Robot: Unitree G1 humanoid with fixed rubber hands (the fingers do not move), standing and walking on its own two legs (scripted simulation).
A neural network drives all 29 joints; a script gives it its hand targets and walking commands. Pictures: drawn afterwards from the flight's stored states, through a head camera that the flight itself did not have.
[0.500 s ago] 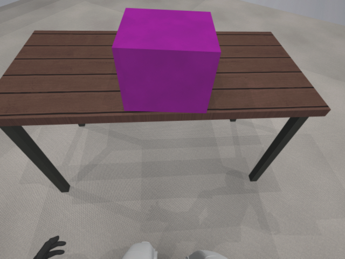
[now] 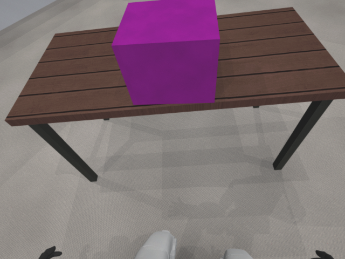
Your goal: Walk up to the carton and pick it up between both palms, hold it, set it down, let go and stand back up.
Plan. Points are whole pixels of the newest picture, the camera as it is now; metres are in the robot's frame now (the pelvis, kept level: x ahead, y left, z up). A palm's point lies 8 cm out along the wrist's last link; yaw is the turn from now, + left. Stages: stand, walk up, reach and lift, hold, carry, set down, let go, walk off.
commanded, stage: walk up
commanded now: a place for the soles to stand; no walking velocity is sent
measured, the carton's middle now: (171, 53) +0.72 +0.03 +0.05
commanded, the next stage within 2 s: none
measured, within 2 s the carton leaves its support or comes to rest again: neither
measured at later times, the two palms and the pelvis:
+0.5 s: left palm out of the picture +0.05 +0.39 -0.10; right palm out of the picture +0.12 -0.26 -0.09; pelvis +0.01 +0.06 -0.01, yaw +4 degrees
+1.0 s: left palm out of the picture +0.06 +0.36 -0.09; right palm (322, 258) +0.12 -0.28 -0.09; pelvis +0.00 +0.03 -0.01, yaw +4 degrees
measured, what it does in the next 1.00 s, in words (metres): steps on the spot: left foot, then right foot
